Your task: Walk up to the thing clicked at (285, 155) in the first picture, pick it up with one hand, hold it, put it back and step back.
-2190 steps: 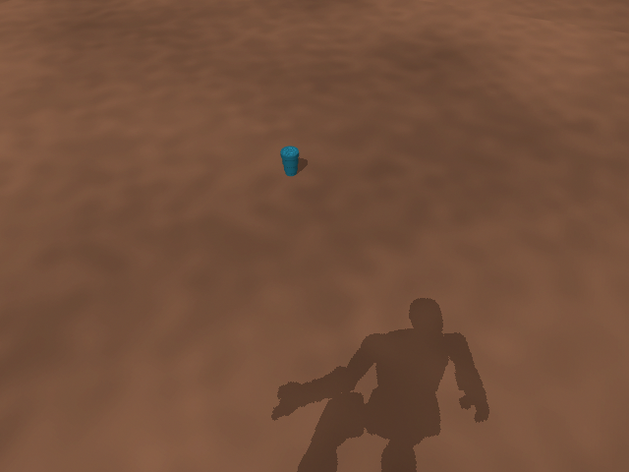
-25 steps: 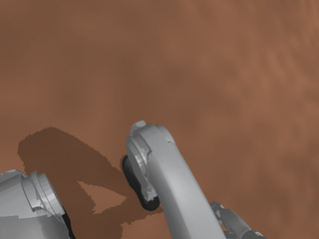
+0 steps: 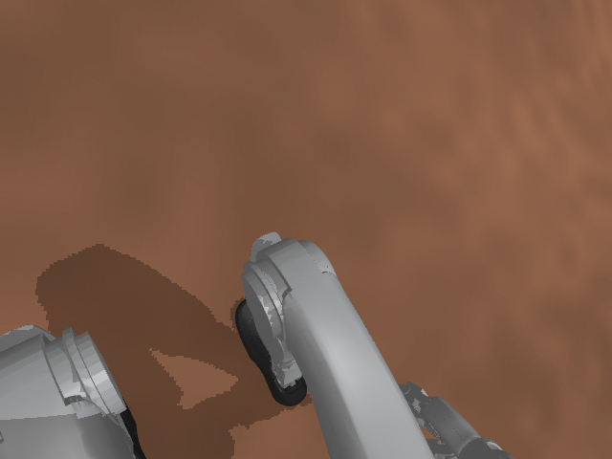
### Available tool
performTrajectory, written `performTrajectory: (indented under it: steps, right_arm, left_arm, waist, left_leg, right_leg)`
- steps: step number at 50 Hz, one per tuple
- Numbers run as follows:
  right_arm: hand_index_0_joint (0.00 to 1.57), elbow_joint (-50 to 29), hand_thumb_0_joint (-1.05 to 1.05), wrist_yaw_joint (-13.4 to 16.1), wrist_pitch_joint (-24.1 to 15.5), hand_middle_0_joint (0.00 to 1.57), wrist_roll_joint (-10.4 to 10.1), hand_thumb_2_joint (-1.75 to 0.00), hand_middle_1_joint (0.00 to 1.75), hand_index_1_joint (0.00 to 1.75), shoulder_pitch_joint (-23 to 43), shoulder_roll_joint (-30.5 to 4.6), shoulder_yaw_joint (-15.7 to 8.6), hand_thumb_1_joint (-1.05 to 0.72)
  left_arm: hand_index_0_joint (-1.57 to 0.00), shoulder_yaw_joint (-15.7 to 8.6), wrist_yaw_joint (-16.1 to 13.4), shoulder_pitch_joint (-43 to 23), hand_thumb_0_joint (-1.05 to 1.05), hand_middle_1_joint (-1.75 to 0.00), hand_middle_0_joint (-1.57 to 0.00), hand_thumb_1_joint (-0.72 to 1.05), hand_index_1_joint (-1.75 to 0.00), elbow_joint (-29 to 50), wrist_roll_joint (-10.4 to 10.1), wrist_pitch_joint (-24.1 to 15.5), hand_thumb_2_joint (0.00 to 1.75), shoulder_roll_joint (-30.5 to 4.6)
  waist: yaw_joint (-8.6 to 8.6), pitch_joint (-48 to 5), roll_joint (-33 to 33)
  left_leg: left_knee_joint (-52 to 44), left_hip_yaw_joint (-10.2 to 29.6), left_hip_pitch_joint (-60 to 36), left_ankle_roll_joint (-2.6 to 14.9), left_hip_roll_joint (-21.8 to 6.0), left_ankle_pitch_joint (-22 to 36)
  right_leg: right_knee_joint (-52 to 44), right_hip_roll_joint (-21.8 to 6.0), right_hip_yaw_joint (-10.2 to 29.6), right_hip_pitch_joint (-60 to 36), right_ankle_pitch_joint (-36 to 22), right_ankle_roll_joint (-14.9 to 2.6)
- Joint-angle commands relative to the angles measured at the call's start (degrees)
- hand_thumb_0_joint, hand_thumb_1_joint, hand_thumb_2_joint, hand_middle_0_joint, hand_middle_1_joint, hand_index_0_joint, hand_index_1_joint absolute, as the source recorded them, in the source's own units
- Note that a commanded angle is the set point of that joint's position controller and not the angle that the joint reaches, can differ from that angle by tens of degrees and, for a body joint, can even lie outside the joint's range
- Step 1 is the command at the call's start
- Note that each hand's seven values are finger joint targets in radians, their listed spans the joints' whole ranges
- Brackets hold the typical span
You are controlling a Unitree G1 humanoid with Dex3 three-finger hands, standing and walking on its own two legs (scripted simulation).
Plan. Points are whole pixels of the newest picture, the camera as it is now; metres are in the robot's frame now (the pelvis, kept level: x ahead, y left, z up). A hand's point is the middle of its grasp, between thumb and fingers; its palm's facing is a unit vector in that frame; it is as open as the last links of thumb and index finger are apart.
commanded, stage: close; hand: left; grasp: from above
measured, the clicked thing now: out of the picture +0.52 +0.33 -0.25
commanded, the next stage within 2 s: settle in 0.08 s
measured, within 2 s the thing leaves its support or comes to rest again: leaves its support in 0.62 s
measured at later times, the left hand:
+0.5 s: hand out of the picture +0.50 +0.34 -0.20, palm faces -0.42 -0.11 -0.90, open 11.2 cm
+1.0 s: hand out of the picture +0.50 +0.34 -0.12, palm faces -0.44 -0.12 -0.89, open 11.2 cm
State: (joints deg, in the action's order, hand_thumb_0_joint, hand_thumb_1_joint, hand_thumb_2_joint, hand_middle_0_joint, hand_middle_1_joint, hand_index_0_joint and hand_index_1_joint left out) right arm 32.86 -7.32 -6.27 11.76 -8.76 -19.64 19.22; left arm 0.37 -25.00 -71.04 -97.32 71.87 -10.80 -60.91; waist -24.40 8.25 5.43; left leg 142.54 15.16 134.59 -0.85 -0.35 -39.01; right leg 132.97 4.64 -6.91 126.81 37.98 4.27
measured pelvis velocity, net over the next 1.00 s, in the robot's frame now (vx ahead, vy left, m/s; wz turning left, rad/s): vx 0.00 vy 0.00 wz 0.06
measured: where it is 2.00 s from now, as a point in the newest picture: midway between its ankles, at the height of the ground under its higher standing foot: (209, 413)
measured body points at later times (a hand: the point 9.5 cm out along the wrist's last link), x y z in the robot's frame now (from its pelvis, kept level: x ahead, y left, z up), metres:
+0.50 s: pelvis +0.00 +0.00 +0.00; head +0.28 +0.12 +0.33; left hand +0.52 +0.34 -0.15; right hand +0.04 -0.26 -0.05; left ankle +0.07 +0.13 -0.28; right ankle +0.12 -0.13 -0.28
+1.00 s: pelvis +0.00 +0.00 +0.03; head +0.26 +0.11 +0.38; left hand +0.52 +0.35 -0.07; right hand +0.09 -0.27 -0.05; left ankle +0.07 +0.13 -0.28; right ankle +0.12 -0.13 -0.28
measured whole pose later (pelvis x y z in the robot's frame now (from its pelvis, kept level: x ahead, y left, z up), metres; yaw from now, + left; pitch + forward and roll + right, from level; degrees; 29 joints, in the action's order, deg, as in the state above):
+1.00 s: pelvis +0.00 +0.00 +0.03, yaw +3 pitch +35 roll -13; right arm 31.6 -7.1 3.0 7.4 -9.1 -18.7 9.3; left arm 0.1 -5.4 -62.3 -69.6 66.2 -3.2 -49.3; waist -17.0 1.2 0.2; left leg 135.4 11.6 132.9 -0.6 0.4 -38.2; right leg 128.4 2.1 -4.9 125.3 39.1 2.7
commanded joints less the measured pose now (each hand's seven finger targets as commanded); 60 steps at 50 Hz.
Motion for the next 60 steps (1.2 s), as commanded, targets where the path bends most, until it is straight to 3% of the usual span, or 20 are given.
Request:
performTrajectory:
  steps: [1, 4, 9, 11, 16, 20, 22, 23, 24, 25, 26, 29, 32, 35, 39, 40, 43, 46, 50, 60]
  right_arm:
    - [0.2, 0.45, 0.0, 1.06, 0.09, 0.2, -0.43, -0.9, 0.3, 0.3, -10.87, -18.4, -5.89, -0.91]
    - [0.2, 0.66, 0.0, 1.06, 0.14, 0.2, -0.45, -0.9, 0.3, 0.3, -11.31, -18.5, -5.8, -0.91]
    - [0.2, 0.38, 0.0, 1.19, 0.34, 0.2, -0.21, -0.9, 0.3, 0.3, -11.14, -18.51, -5.62, -0.91]
    - [0.2, 0.24, 0.0, 1.28, 0.41, 0.2, -0.21, -0.91, 0.3, 0.3, -11.07, -18.48, -5.55, -0.93]
    - [0.2, 0.33, 0.0, 1.61, 0.41, 0.2, -0.28, -0.91, 0.3, 0.3, -11.63, -18.73, -5.95, -0.93]
    - [0.2, 0.3, 0.0, 1.56, 0.86, 0.2, -0.35, -0.91, 0.3, 0.3, -12.41, -18.87, -6.71, -0.93]
    - [0.2, 0.29, 0.0, 1.35, 1.01, 0.2, -0.52, -0.91, 0.3, 0.3, -12.47, -18.54, -7.13, -0.93]
    - [0.2, 0.26, 0.0, 1.4, 1.27, 0.2, -0.68, -0.91, 0.3, 0.3, -12.35, -18.93, -7.57, -0.93]
    - [0.2, 0.0, 0.0, 1.34, 1.45, 0.2, -0.59, -0.91, 0.3, 0.3, -12.22, -18.25, -7.53, -0.93]
    - [0.2, 0.32, 0.0, 1.22, 1.4, 0.2, -0.69, -0.91, 0.3, 0.3, -13.29, -18.41, -7.98, -0.93]
    - [0.2, 0.15, 0.0, 1.13, 1.63, 0.2, -0.87, -0.91, 0.3, 0.3, -12.9, -17.9, -8.32, -0.93]
    - [0.2, 0.21, 0.0, 0.61, 2.2, 0.2, -1.34, -0.91, 0.3, 0.3, -13.29, -17.74, -9.86, -0.93]
    - [0.2, 0.41, 0.0, 0.01, 2.89, 0.2, -2.26, -0.91, 0.3, 0.3, -13.29, -17.25, -12.02, -0.93]
    - [0.2, 0.71, 0.0, -0.4, 4.27, 0.2, -2.89, -0.91, 0.3, 0.3, -14.07, -16.4, -13.51, -0.93]
    - [0.2, 1.23, 0.0, -0.05, 6.44, 0.2, -3.69, -0.91, 0.3, 0.3, -14.91, -15.77, -14.78, -0.93]
    - [0.2, 1.16, 0.0, 0.16, 7.04, 0.2, -3.72, -0.91, 0.3, 0.3, -15.35, -15.77, -14.9, -0.93]
    - [0.2, 1.0, 0.0, 0.69, 8.78, 0.2, -4.08, -0.91, 0.3, 0.3, -15.34, -15.31, -15.39, -0.93]
    - [0.2, 0.17, 0.0, 1.27, 9.88, 0.2, -4.35, -0.91, 0.3, 0.3, -15.7, -15.32, -15.33, -0.93]
    - [0.2, -0.5, 0.0, 1.9, 10.74, 0.2, -4.57, -0.91, 0.3, 0.3, -14.94, -14.44, -14.95, -0.92]
    - [0.2, -0.58, 0.0, 3.13, 10.97, 0.2, -4.8, -0.91, 0.3, 0.3, -13.96, -13.3, -14.37, -0.92]
  left_arm:
    - [-0.48, -0.35, -1.44, -12.76, 0.0, -1.24, -0.43, 0.08, -1.19, 6.21, 0.0, 0.74, 1.03, -8.8]
    - [-0.5, -0.55, -1.46, -12.83, 0.0, -1.25, -0.45, 0.11, -1.2, 6.21, 0.04, 0.96, 1.05, -8.75]
    - [-0.52, -0.5, -1.26, -13.22, 0.0, -1.27, -0.48, 0.15, -1.22, 5.53, -0.12, 0.65, 1.07, -8.66]
    - [-0.5, -0.48, -1.12, -13.6, 0.0, -1.27, -0.46, 0.04, -1.23, 6.17, -0.07, 0.74, 1.08, -9.32]
    - [-0.48, -1.29, -1.11, -14.11, 0.0, -1.3, -0.44, 0.02, -1.26, 7.62, -0.05, 1.01, 1.11, -10.06]
    - [-0.48, -3.62, -1.24, -15.22, 0.0, -1.28, -0.44, 0.03, -1.24, 13.62, 0.91, 1.5, 1.09, -13.0]
    - [-0.5, -3.32, -0.89, -13.7, 0.0, -1.27, -0.46, 0.04, -1.23, 13.01, 0.82, 2.14, 1.09, -11.42]
    - [-0.49, -4.46, -1.01, -14.79, 0.0, -1.28, -0.46, 0.04, -1.24, 15.56, 0.89, 2.12, 1.09, -13.05]
    - [-0.49, -4.29, -0.74, -13.18, 0.0, -1.28, -0.45, 0.05, -1.24, 14.58, 0.82, 2.62, 1.08, -12.45]
    - [-0.5, -5.0, -0.24, -15.6, 0.0, -1.26, -0.46, 0.06, -1.22, 19.2, 0.5, 2.72, 1.06, -12.81]
    - [-0.5, -5.84, -0.12, -14.28, 0.0, -1.26, -0.46, 0.06, -1.22, 21.14, 0.18, 3.16, 1.06, -13.49]
    - [-0.53, -6.86, 0.77, -13.72, 0.0, -1.28, -0.49, 0.1, -1.23, 27.28, -0.79, 4.18, 1.08, -12.11]
    - [-0.57, -6.65, 3.37, -12.81, 0.0, -1.28, -0.53, 0.16, -1.24, 32.95, -2.13, 5.5, 1.11, -9.61]
    - [-0.64, -5.57, 6.42, -12.76, 0.0, -1.27, -0.6, 0.25, -1.23, 36.1, -3.08, 6.75, 1.12, -6.59]
    - [-0.77, -4.08, 10.89, -11.6, 0.0, -1.3, -0.73, 0.42, -1.26, 36.94, -4.82, 8.37, 1.18, -3.94]
    - [-0.8, -2.96, 12.14, -11.3, 0.0, -1.31, -0.76, 0.46, -1.27, 36.47, -4.81, 8.59, 1.21, -1.93]
    - [-0.88, -2.38, 15.29, -10.97, 0.0, -1.31, -0.84, 0.55, -1.27, 38.01, -5.32, 8.73, 1.24, -1.66]
    - [-0.9, -1.99, 17.58, -11.15, 0.0, -1.31, -0.87, 0.57, -1.28, 37.72, -5.7, 8.18, 1.29, -0.6]
    - [-0.88, -2.59, 18.48, -12.52, 0.0, -1.3, -0.85, 0.54, -1.27, 38.58, -5.44, 6.81, 1.28, -1.83]
    - [-0.81, -3.04, 16.51, -17.46, 0.0, -1.28, -0.8, 0.44, -1.27, 37.88, -4.12, 4.81, 1.33, -3.57]
  waist:
    - [-3.46, -30.54, -24.89]
    - [-3.74, -32.39, -24.83]
    - [-4.02, -30.67, -23.84]
    - [-3.97, -30.89, -23.71]
    - [-3.18, -31.97, -24.5]
    - [-1.3, -37.95, -28.54]
    - [-1.31, -37.49, -29.34]
    - [-0.75, -38.0, -30.1]
    - [-0.64, -38.05, -29.45]
    - [-0.74, -39.17, -30.21]
    - [1.18, -41.73, -32.14]
    - [2.62, -45.91, -35.65]
    - [4.12, -50.42, -39.45]
    - [3.6, -51.6, -37.12]
    - [4.42, -49.08, -33.02]
    - [3.48, -47.69, -32.41]
    - [4.66, -48.83, -30.85]
    - [3.94, -46.79, -27.5]
    - [4.67, -47.5, -26.37]
    - [5.14, -50.01, -29.36]
  left_leg:
    - [-15.11, -5.98, -24.36, 1.48, -1.88, 5.26]
    - [-14.55, -5.64, -25.82, 1.53, -1.9, 7.94]
    - [-15.38, -5.59, -23.87, 1.53, -1.85, 5.07]
    - [-14.72, -6.18, -22.88, 1.83, -1.74, 4.59]
    - [-14.48, -6.18, -23.95, 1.51, -1.69, 5.71]
    - [-14.25, -6.27, -28.24, 0.92, -1.83, 10.96]
    - [-14.76, -6.35, -28.94, 0.74, -1.8, 11.19]
    - [-14.36, -6.69, -28.77, 0.75, -1.75, 11.39]
    - [-14.64, -7.41, -27.16, 1.03, -1.6, 10.29]
    - [-13.87, -7.65, -27.63, 1.06, -1.48, 11.6]
    - [-14.59, -8.01, -28.91, 0.79, -1.49, 12.28]
    - [-15.19, -8.38, -31.75, 0.48, -1.26, 14.01]
    - [-16.13, -7.98, -37.23, 0.06, -1.3, 16.11]
    - [-16.5, -8.67, -36.24, 0.31, -0.9, 17.14]
    - [-18.15, -9.33, -35.73, 0.72, -0.58, 16.87]
    - [-17.98, -9.33, -35.67, 0.68, -0.48, 17.36]
    - [-18.83, -9.32, -37.02, 0.66, -0.36, 19.49]
    - [-19.17, -9.15, -35.24, 0.97, -0.03, 18.99]
    - [-19.92, -9.61, -34.43, 1.13, 0.06, 16.07]
    - [-22.36, -10.62, -35.89, 1.27, 0.28, 11.07]
  right_leg:
    - [-11.86, 1.15, -8.06, -17.04, -10.01, -5.55]
    - [-11.42, 1.07, -8.23, -17.55, -12.43, -5.36]
    - [-11.97, 0.98, -8.36, -17.13, -10.03, -5.49]
    - [-12.4, 1.03, -8.01, -17.95, -9.62, -5.27]
    - [-12.37, 0.89, -8.16, -17.43, -10.18, -5.66]
    - [-11.02, 0.78, -8.2, -19.02, -14.1, -5.97]
    - [-10.76, 0.71, -8.13, -18.05, -14.05, -6.21]
    - [-11.21, 0.78, -8.01, -17.82, -14.17, -6.35]
    - [-11.65, 1.02, -7.57, -19.77, -13.67, -6.17]
    - [-11.65, 0.68, -7.41, -19.94, -14.71, -6.17]
    - [-11.47, 0.66, -7.02, -20.82, -15.05, -6.35]
    - [-11.67, 0.28, -6.69, -20.14, -15.82, -6.78]
    - [-10.97, 0.05, -6.5, -16.25, -15.85, -7.29]
    - [-12.01, -0.05, -5.83, -17.75, -16.78, -7.26]
    - [-14.6, -0.11, -4.9, -18.18, -16.13, -7.31]
    - [-15.06, -0.21, -4.89, -18.0, -16.38, -7.43]
    - [-15.47, -0.38, -4.39, -18.89, -16.72, -7.66]
    - [-16.87, -0.66, -4.32, -19.56, -16.42, -7.7]
    - [-17.27, -0.74, -3.81, -20.0, -13.97, -7.54]
    - [-17.53, -0.76, -3.08, -18.6, -10.66, -7.22]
